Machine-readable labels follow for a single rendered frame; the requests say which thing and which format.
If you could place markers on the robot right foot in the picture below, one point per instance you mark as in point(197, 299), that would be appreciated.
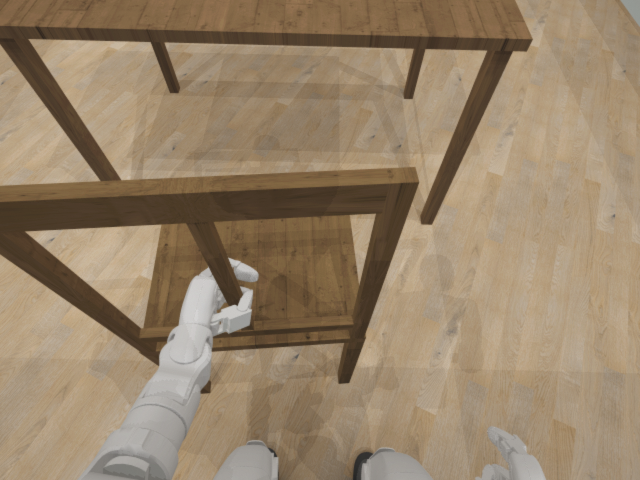
point(362, 458)

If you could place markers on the chair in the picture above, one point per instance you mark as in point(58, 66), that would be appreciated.
point(294, 229)

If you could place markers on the robot right hand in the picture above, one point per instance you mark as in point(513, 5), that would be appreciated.
point(522, 466)

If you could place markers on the table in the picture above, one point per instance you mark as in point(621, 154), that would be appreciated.
point(495, 26)

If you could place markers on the left robot thigh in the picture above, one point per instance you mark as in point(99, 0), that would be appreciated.
point(249, 462)

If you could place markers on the robot left forearm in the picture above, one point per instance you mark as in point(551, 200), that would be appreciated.
point(146, 445)

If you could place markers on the robot left hand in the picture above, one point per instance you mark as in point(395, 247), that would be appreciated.
point(204, 297)

